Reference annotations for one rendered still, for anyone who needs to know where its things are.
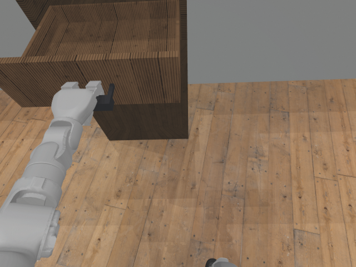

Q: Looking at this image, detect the left robot upper arm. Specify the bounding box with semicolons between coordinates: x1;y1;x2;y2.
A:
0;202;61;267

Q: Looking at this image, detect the handle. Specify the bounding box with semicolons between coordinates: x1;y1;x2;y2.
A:
93;83;115;111

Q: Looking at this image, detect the robot left forearm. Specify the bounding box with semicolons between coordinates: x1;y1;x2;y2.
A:
0;117;83;218

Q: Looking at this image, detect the robot right shin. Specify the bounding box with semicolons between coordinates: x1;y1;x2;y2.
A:
213;258;229;264

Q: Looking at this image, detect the left robot hand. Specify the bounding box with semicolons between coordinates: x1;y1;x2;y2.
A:
51;81;105;126

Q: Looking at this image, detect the cabinet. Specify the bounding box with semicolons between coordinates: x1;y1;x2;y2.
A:
16;0;189;141

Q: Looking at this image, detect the drawer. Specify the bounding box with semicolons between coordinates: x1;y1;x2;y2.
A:
0;0;181;107

